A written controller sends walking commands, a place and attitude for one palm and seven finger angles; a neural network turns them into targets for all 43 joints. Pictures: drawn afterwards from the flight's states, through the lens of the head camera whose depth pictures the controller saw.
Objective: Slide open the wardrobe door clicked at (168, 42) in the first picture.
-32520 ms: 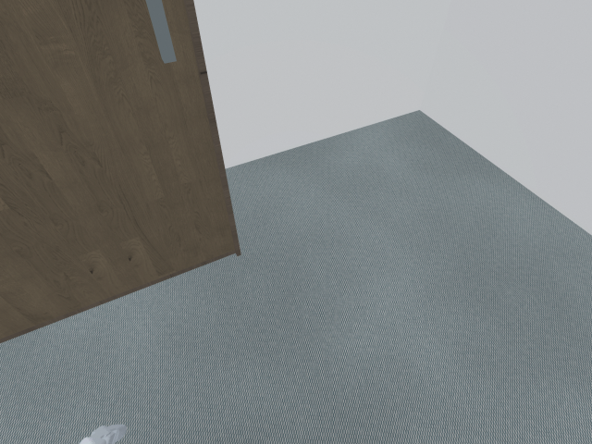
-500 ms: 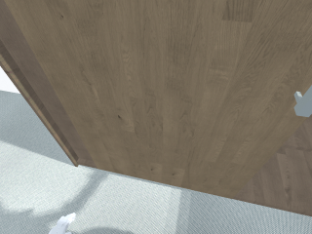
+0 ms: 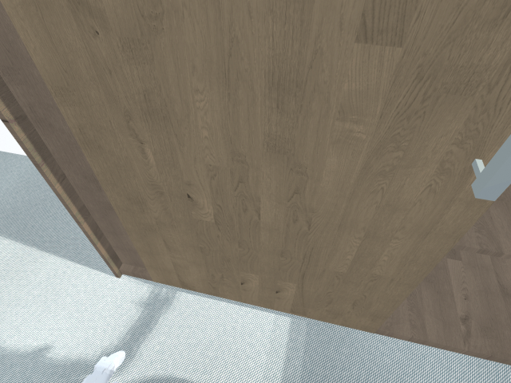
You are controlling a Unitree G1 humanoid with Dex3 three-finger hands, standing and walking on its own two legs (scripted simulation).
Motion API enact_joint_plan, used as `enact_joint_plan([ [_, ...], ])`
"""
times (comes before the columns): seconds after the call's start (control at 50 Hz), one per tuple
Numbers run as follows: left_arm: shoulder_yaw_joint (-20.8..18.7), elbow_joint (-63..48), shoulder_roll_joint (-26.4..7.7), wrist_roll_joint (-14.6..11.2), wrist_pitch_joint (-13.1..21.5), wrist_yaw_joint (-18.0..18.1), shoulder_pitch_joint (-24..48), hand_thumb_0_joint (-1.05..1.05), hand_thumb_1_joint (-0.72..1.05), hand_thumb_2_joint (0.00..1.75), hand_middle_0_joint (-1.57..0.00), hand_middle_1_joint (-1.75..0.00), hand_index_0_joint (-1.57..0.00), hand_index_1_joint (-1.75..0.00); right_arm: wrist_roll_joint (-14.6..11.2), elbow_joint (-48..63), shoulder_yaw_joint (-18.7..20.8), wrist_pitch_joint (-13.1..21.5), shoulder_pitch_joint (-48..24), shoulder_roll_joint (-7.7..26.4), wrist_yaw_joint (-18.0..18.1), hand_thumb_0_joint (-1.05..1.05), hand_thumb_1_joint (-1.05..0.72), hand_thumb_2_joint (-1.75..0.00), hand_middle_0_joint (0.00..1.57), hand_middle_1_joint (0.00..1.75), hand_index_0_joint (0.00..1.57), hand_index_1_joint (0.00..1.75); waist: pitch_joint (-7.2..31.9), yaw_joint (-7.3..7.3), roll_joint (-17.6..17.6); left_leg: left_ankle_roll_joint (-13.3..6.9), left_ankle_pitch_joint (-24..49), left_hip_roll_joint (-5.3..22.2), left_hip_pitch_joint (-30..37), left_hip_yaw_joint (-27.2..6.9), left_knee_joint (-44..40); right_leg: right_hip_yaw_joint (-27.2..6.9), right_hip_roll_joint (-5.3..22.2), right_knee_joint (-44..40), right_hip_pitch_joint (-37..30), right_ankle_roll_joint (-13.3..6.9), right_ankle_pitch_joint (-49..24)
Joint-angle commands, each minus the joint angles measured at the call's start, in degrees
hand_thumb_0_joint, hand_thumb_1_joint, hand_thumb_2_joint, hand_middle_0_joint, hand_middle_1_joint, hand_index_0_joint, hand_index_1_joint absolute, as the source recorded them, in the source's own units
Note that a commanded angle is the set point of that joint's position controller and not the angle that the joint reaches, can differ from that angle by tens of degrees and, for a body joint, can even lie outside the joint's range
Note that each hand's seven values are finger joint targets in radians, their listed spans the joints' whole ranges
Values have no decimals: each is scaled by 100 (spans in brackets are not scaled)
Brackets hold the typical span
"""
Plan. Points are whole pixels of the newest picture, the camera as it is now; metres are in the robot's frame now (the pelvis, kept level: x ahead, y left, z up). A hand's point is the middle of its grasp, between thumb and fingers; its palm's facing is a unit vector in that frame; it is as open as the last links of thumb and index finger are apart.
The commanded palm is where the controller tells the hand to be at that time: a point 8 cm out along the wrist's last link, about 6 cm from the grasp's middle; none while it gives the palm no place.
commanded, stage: slip the hand off the handle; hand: right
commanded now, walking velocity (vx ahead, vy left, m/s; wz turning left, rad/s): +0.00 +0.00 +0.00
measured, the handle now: out of the picture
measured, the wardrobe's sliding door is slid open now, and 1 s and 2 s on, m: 0.68 0.68 0.68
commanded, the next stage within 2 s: draw the hand back to the body in 0.36 s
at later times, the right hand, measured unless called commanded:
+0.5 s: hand out of the picture +0.26 -0.38 +0.23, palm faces +0.56 +0.81 -0.17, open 14.7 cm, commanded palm +0.21 -0.40 +0.22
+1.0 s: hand out of the picture +0.21 -0.32 +0.20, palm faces +0.21 +0.98 -0.07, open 14.6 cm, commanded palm +0.16 -0.36 +0.21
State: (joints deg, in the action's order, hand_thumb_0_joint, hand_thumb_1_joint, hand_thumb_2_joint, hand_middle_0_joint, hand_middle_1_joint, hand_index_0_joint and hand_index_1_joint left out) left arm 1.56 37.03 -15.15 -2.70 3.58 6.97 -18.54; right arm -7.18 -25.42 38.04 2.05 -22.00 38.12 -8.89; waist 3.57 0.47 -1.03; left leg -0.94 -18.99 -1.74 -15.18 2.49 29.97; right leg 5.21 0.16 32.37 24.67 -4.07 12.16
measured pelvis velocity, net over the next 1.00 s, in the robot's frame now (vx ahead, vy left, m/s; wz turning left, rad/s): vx -0.02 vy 0.01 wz -0.05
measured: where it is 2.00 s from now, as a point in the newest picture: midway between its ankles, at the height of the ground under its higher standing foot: outside the picture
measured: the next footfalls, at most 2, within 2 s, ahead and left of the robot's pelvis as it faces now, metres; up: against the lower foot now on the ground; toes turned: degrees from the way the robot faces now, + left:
none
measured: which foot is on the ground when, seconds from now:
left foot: down 0.00-1.00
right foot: down 0.00-1.00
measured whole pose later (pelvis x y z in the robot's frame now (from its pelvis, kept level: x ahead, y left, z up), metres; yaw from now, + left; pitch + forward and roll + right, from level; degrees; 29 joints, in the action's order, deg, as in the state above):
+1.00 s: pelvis -0.02 +0.01 +0.00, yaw -3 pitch -4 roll +2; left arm 5.1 34.2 -16.1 -6.4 12.4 7.3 -12.8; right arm -21.9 -4.0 32.0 -14.7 -1.2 31.5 -25.7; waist 3.1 -4.0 -3.1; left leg -1.5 -17.8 -1.8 -5.9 4.9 27.4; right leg 2.7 -0.4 30.0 16.3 -3.3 10.2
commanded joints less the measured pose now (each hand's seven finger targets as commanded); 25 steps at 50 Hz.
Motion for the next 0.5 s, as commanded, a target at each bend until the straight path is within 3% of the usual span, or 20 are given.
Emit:
enact_joint_plan([
  [0.0, -252, -797, -809, -8, 405, 146, 604, 0, 90, 90, -20, -30, -20, -30, -164, 1978, 237, 184, -1530, 2010, 174, 0, 55, -20, 25, 115, 25, 115, 1253, -186, -862, -53, 899, -48, -833, -5, -412, -958, 230, -478, -2182, 138, -964],
  [0.06, -197, -721, -802, -46, 466, 228, 710, 0, 90, 90, -20, -30, -20, -30, -223, 1899, -25, -26, -1623, 1752, 159, 0, 55, -20, 25, 115, 25, 115, 887, -102, -673, -53, 680, 6, -920, -24, -535, -1025, 227, -632, -2063, 147, -332],
  [0.08, -197, -709, -832, -36, 496, 237, 711, 0, 90, 90, -20, -30, -20, -30, -234, 1816, 70, -80, -1608, 1847, 153, 0, 55, -20, 25, 115, 25, 115, 917, -120, -569, -53, 652, -3, -879, -10, -523, -1072, 214, -673, -2024, 160, -271],
  [0.14, -134, -766, -764, -55, 573, 252, 912, 0, 90, 90, -20, -30, -20, -30, -210, 2112, -270, -141, -1696, 1566, 125, 0, 55, -20, 25, 115, 25, 115, 983, -124, -801, -72, 616, 25, -917, -12, -501, -1155, 188, -716, -2227, 192, -178],
  [0.2, -86, -761, -726, -56, 619, 259, 999, 0, 90, 90, -20, -30, -20, -30, -234, 2242, -388, -132, -1673, 1418, 172, 0, 55, -20, 25, 115, 25, 115, 928, -127, -723, -82, 567, 30, -881, -12, -546, -1183, 178, -772, -2250, 203, -3],
  [0.24, -75, -739, -742, -62, 644, 266, 1049, 0, 90, 90, -20, -30, -20, -30, -272, 2151, -294, -128, -1507, 1456, 169, 0, 55, -20, 25, 115, 25, 115, 873, -157, -533, -79, 523, 37, -825, 0, -560, -1194, 170, -813, -2170, 207, 89],
  [0.26, -62, -738, -738, -62, 643, 271, 1074, 0, 90, 90, -20, -30, -20, -30, -267, 2246, -172, -104, -1472, 1597, 196, 0, 55, -20, 25, 115, 25, 115, 898, -222, -559, -100, 566, 42, -696, -16, -609, -1130, 161, -797, -2138, 201, 26],
  [0.28, -47, -785, -704, -60, 677, 249, 1140, 0, 90, 90, -20, -30, -20, -30, -288, 2396, -285, -117, -1510, 1450, 187, 0, 55, -20, 25, 115, 25, 115, 986, -214, -705, -98, 598, 45, -684, -21, -591, -1127, 146, -803, -2210, 207, -27],
  [0.3, -46, -784, -698, -63, 684, 248, 1167, 0, 90, 90, -20, -30, -20, -30, -292, 2458, -158, -127, -1433, 1566, 198, 0, 55, -20, 25, 115, 25, 115, 1009, -241, -775, -105, 601, 41, -653, -16, -590, -1126, 146, -810, -2224, 218, -51],
  [0.34, -17, -827, -664, -60, 709, 230, 1228, 0, 90, 90, -20, -30, -20, -30, -319, 2568, -193, -163, -1234, 1447, 204, 0, 55, -20, 25, 115, 25, 115, 1009, -285, -811, -99, 585, 47, -618, -7, -585, -1121, 128, -829, -2231, 223, -24],
  [0.36, -19, -783, -670, -59, 706, 244, 1202, 0, 90, 90, -20, -30, -20, -30, -321, 2530, -5, -157, -1185, 1630, 239, 0, 55, -20, 25, 115, 25, 115, 963, -298, -664, -107, 626, 39, -543, -12, -643, -1087, 140, -809, -2159, 207, -73],
  [0.46, 12, -755, -662, -58, 762, 262, 1249, 0, 90, 90, -20, -30, -20, -30, -293, 2554, -75, -142, -1411, 1632, 206, 0, 55, -20, 25, 115, 25, 115, 853, -249, -806, -105, 584, 43, -567, -25, -666, -1019, 114, -787, -2103, 194, -39],
  [0.48, 31, -744, -800, -199, 795, 313, 1302, 0, 90, 90, -20, -30, -20, -30, -755, 1722, -438, -626, -936, 1295, -464, 0, 55, -20, 25, 115, 25, 115, 1098, -130, -855, -119, 736, 93, -293, -46, -730, -1040, 132, -841, -2333, 210, -100],
])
